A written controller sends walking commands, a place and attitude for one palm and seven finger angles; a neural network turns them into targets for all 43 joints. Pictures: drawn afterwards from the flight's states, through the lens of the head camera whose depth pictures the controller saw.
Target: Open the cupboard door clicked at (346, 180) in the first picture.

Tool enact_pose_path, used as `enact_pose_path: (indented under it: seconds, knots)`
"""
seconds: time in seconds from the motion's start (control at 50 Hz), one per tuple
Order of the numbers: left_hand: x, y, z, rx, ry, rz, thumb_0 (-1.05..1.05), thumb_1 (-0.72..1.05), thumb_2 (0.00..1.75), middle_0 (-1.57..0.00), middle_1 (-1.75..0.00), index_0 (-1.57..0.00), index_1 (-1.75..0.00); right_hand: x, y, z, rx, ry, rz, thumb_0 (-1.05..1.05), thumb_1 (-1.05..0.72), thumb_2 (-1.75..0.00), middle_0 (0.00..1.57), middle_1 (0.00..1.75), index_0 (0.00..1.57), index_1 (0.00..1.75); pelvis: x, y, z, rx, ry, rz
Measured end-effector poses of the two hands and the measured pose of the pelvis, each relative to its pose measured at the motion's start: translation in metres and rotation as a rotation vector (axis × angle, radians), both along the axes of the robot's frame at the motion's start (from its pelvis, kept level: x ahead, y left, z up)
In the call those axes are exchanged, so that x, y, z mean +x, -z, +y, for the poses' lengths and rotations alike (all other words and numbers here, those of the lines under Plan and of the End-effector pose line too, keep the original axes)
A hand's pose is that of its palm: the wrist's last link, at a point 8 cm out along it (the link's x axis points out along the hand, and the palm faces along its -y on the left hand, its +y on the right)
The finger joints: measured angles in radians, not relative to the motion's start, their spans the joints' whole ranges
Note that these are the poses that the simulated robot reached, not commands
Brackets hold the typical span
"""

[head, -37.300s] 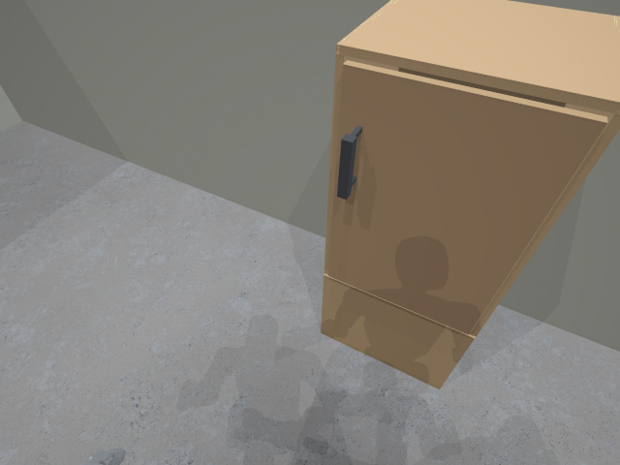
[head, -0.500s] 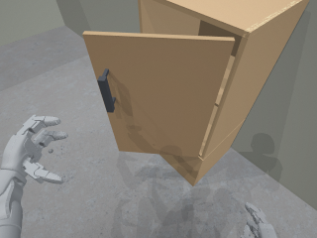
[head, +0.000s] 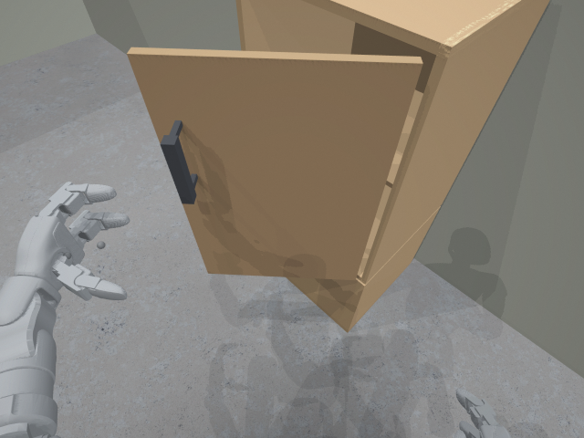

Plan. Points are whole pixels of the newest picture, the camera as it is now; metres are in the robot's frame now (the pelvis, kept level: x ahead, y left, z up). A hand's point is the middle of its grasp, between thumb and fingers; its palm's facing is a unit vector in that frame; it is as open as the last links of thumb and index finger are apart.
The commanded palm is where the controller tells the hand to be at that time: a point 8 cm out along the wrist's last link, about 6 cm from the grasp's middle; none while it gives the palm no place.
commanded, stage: move the hooked fingers beside the handle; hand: left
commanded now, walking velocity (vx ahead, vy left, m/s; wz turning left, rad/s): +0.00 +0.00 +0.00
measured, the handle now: (183, 163) +0.51 +0.20 +0.07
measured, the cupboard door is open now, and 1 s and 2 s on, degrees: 42 42 42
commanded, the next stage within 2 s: slide the fingers in behind the handle in 1.98 s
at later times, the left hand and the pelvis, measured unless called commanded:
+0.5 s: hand (116, 214) +0.39 +0.26 +0.08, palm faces +0.00 -1.00 -0.02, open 14.0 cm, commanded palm +0.37 +0.31 +0.08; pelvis +0.00 +0.01 +0.00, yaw +0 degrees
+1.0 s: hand (131, 184) +0.45 +0.26 +0.08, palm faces -0.01 -1.00 -0.01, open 14.0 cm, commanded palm +0.44 +0.31 +0.08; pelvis +0.00 +0.01 -0.01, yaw -1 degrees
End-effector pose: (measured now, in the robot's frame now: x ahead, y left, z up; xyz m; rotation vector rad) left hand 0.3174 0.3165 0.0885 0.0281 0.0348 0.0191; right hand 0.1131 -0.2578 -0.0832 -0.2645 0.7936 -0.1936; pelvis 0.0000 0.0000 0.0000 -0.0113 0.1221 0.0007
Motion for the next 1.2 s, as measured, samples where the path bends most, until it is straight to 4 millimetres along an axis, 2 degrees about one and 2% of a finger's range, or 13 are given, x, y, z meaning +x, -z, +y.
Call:
enact_pose_path:
  seconds: [0.16,0.28,0.38,0.64,0.88,1.2]
  knots:
    - [0.014,0.004,0.001,0.004,-0.009,0.000,-0.02,-0.50,0.30,-0.30,-1.20,-0.30,-1.20,-0.014,0.007,-0.003,-0.009,0.017,0.081,0.01,-0.91,-0.90,0.21,0.30,0.21,0.30,0.001,0.001,0.000,-0.002,0.000,0.017]
    - [0.028,0.000,0.001,-0.001,0.004,-0.015,-0.02,-0.50,0.30,-0.30,-1.20,-0.30,-1.20,-0.020,0.009,-0.004,-0.013,0.034,0.110,0.01,-0.91,-0.90,0.21,0.30,0.21,0.30,0.003,0.002,0.002,-0.004,0.001,0.028]
    - [0.041,0.005,0.003,-0.015,0.005,0.013,-0.02,-0.50,0.30,-0.30,-1.20,-0.30,-1.20,-0.024,0.010,-0.005,-0.018,0.041,0.131,0.01,-0.91,-0.90,0.21,0.30,0.21,0.30,0.001,0.003,0.003,-0.005,0.001,0.040]
    - [0.068,0.004,-0.002,-0.021,0.017,-0.005,-0.02,-0.50,0.30,-0.30,-1.20,-0.30,-1.20,-0.043,0.016,-0.002,-0.018,0.069,0.210,0.01,-0.91,-0.90,0.21,0.30,0.21,0.30,0.000,0.006,0.008,-0.010,0.008,0.067]
    - [0.100,0.006,-0.004,-0.028,0.021,-0.008,-0.02,-0.50,0.30,-0.30,-1.20,-0.30,-1.20,-0.074,0.024,-0.001,-0.029,0.099,0.326,0.01,-0.91,-0.90,0.21,0.30,0.21,0.30,-0.004,0.012,0.011,-0.017,0.007,0.103]
    - [0.142,0.010,0.002,-0.026,0.035,0.001,-0.02,-0.50,0.30,-0.30,-1.20,-0.30,-1.20,-0.118,0.024,-0.002,-0.051,0.177,0.488,0.00,-0.91,-0.90,0.21,0.30,0.21,0.30,0.000,0.019,0.015,-0.029,0.023,0.170]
